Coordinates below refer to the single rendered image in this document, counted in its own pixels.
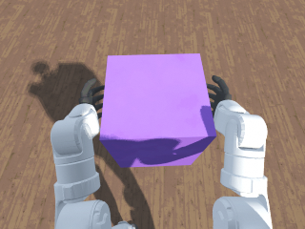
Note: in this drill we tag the robot left upper arm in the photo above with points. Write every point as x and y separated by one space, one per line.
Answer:
90 214

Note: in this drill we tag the carton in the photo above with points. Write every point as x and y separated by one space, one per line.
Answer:
156 110

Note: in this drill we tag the right robot forearm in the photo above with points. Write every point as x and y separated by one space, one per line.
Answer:
244 147

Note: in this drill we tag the left robot shin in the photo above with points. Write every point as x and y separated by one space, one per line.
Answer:
121 222

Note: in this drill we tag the robot left hand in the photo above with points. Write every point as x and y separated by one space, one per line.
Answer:
87 95

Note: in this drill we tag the robot right upper arm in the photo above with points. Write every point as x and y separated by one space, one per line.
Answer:
240 213

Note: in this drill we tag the left robot forearm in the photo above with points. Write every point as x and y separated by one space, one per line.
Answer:
73 156

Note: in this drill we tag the robot right hand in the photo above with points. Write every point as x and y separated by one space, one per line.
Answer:
222 92

